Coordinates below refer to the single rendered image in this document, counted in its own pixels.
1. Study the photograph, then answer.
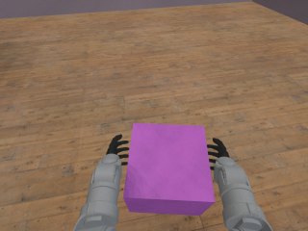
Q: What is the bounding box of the right robot hand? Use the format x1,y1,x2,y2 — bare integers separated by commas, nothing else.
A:
207,138,230,170

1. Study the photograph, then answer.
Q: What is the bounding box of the carton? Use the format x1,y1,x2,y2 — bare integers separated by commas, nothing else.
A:
123,123,216,216

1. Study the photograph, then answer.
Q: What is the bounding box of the right robot forearm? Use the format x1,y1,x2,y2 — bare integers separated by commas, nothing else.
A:
214,156,273,231

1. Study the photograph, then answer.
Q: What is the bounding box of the left robot forearm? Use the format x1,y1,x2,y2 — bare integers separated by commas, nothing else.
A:
73,153,122,231

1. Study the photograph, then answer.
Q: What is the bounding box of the left robot hand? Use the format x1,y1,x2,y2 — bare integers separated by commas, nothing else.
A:
106,134,130,166

